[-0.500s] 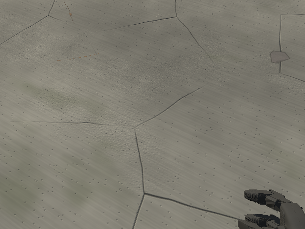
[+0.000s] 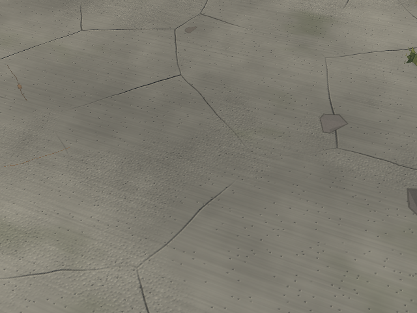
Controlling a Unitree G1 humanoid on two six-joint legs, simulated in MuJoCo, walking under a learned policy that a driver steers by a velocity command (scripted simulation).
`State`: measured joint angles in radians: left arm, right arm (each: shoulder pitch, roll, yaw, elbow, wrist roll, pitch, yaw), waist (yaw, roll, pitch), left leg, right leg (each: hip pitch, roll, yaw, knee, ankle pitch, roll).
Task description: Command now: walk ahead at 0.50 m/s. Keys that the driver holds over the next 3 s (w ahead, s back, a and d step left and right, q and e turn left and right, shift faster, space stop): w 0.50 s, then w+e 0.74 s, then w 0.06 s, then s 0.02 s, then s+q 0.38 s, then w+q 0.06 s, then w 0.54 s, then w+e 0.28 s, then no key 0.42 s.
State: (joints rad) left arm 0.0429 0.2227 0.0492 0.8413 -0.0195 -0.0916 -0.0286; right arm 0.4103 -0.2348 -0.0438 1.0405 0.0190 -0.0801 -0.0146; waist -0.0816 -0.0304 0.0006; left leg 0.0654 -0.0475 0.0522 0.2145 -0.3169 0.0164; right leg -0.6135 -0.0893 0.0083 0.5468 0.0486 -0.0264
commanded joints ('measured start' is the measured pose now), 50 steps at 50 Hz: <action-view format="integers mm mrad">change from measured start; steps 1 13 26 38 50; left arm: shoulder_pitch -22 230 392 304 -7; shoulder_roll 110 127 171 94 45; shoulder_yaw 26 31 48 46 28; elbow -68 52 139 65 -79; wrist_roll -3 26 -1 -20 1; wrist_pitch -22 -27 7 23 45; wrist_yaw -13 5 42 45 -3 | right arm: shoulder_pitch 6 -114 -499 -228 -107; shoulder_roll -177 -66 -78 -77 -167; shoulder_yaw -40 -22 -14 -31 -57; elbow -31 -110 -235 -132 -93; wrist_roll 2 -4 1 -36 -25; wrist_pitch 10 4 -19 -46 -21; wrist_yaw -6 3 45 30 -15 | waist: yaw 70 60 142 81 16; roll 105 -36 -31 145 54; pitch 56 -14 99 -39 98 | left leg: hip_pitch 4 -697 -734 -201 -87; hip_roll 314 197 136 321 322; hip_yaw -129 -107 -72 -225 114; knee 63 867 313 -44 -88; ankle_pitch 477 104 341 167 393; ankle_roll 148 21 31 144 134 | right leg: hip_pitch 63 441 644 13 -122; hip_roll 28 -145 -173 -60 -38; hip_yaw -18 178 67 106 -8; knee -42 -407 -378 646 187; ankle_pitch -117 -27 -25 -320 4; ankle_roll -41 -215 -158 -34 -16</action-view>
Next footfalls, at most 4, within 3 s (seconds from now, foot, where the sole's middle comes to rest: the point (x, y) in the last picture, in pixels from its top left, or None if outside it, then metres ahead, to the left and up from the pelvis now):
0.06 right None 0.22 -0.13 -0.77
0.60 left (171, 303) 0.53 0.12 -0.77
1.16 right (251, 225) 0.78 -0.18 -0.77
1.62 left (221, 168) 1.05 -0.10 -0.77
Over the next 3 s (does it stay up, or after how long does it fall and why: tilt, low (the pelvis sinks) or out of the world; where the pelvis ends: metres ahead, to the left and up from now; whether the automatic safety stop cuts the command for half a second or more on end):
stays up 1.28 -0.22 -0.01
